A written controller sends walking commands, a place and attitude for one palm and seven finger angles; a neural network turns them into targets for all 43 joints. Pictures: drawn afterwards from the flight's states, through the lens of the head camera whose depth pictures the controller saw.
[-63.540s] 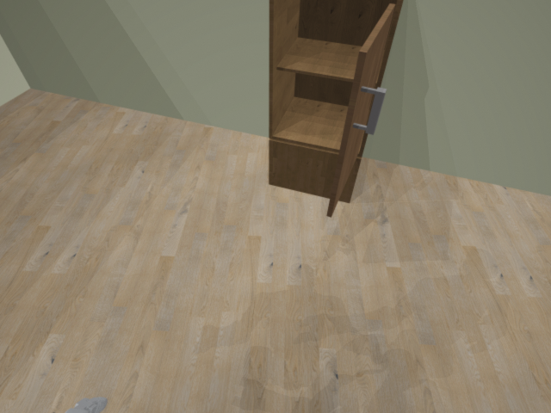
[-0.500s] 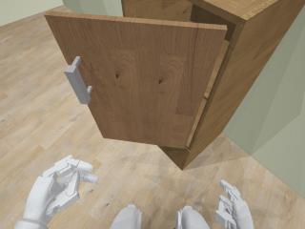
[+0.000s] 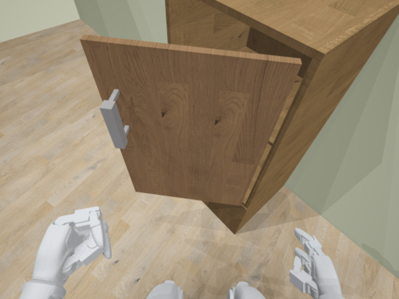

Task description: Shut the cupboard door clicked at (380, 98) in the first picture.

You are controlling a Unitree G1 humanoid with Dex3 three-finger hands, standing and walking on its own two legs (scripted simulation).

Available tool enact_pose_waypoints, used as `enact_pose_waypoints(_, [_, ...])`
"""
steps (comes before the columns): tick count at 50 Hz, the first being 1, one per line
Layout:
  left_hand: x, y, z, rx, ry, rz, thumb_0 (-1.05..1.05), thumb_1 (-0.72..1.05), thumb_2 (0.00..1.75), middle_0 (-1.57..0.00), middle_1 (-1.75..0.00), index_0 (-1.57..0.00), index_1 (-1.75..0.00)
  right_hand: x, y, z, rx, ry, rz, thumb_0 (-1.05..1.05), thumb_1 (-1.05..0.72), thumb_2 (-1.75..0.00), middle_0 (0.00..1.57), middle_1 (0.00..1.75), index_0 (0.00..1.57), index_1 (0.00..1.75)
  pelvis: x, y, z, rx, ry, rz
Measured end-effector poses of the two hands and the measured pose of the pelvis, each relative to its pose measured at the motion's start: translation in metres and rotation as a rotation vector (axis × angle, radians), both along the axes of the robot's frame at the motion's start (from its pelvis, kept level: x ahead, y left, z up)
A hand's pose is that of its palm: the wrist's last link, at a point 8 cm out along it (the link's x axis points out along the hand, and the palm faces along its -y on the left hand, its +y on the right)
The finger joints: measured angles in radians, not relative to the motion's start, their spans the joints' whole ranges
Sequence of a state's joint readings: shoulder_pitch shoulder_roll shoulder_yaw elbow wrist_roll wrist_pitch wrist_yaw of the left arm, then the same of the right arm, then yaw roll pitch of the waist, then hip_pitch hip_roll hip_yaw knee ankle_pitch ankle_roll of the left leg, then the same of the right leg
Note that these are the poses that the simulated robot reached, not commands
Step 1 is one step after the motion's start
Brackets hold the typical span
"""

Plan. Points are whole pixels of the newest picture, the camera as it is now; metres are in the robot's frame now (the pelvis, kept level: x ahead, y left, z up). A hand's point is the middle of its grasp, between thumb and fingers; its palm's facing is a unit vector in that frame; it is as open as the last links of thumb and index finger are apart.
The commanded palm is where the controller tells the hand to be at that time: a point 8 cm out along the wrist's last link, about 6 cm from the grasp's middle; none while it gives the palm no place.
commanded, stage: raise the hand and make a fist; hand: left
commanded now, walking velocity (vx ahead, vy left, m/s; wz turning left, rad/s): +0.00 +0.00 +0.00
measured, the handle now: (118, 119) +0.47 +0.22 +0.07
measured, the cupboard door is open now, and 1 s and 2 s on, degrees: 40 40 40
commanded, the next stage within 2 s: bring the fist close to the handle in 0.62 s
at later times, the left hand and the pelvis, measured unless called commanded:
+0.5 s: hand (103, 227) +0.23 +0.18 +0.06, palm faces -0.05 -1.00 -0.05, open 3.1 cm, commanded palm +0.21 +0.24 +0.07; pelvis +0.01 +0.00 +0.01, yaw +0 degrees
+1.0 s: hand (107, 212) +0.26 +0.18 +0.06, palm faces -0.05 -1.00 -0.07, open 3.1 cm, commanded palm +0.25 +0.23 +0.07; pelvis +0.00 -0.01 +0.01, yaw +0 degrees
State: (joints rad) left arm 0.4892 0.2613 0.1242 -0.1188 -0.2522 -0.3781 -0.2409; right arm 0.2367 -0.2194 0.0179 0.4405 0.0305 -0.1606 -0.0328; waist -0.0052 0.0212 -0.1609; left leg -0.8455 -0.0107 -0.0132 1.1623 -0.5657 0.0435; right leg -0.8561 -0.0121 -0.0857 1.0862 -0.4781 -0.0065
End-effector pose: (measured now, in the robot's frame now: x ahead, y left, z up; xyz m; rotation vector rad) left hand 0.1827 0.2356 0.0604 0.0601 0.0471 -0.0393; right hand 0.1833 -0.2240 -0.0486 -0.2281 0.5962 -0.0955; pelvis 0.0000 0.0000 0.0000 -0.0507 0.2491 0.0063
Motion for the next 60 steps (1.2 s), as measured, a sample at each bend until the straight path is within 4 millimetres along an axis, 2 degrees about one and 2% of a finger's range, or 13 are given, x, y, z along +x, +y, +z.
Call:
enact_pose_waypoints(7, [0.011,0.007,0.003,0.001,0.001,0.0,0.01,0.9,0.9,-1.28,-1.48,-1.28,-1.47,-0.001,0.008,-0.002,0.011,0.03,0.025,0.02,-0.91,-0.9,0.21,0.3,0.21,0.3,0.004,0.001,0.004,-0.003,-0.004,0.005])
enact_pose_waypoints(17, [0.029,0.009,0.008,-0.006,0.005,-0.016,0.01,0.9,0.9,-1.3,-1.5,-1.3,-1.5,-0.017,-0.01,-0.003,-0.014,0.085,-0.023,0.02,-0.91,-0.9,0.21,0.3,0.21,0.3,0.008,-0.001,0.009,0.001,-0.006,0.001])
enact_pose_waypoints(27, [0.029,0.003,0.005,-0.006,-0.001,-0.009,0.01,0.9,0.9,-1.3,-1.5,-1.3,-1.5,-0.021,-0.024,-0.002,-0.031,0.091,-0.047,0.02,-0.91,-0.9,0.2,0.3,0.21,0.3,0.009,-0.005,0.009,0.008,-0.001,-0.005])
enact_pose_waypoints(42, [0.029,-0.002,0.008,0.011,-0.019,-0.007,0.01,0.9,0.9,-1.3,-1.5,-1.3,-1.5,-0.01,-0.018,-0.007,0.0,0.066,-0.018,0.02,-0.91,-0.9,0.2,0.3,0.21,0.3,0.007,-0.011,0.007,0.012,-0.002,0.0])
enact_pose_waypoints(49, [0.051,0.004,0.005,0.011,-0.028,-0.006,0.01,0.9,0.9,-1.3,-1.5,-1.3,-1.5,-0.015,-0.023,-0.012,-0.012,0.092,-0.015,0.02,-0.91,-0.9,0.21,0.3,0.21,0.3,0.004,-0.013,0.005,0.011,0.0,0.006])
enact_pose_waypoints(60, [0.089,0.006,0.01,0.001,-0.025,-0.018,0.01,0.9,0.9,-1.3,-1.5,-1.3,-1.5,-0.037,-0.036,-0.012,-0.022,0.153,-0.069,0.02,-0.91,-0.9,0.2,0.3,0.21,0.3,0.005,-0.014,0.012,0.021,0.0,-0.008])
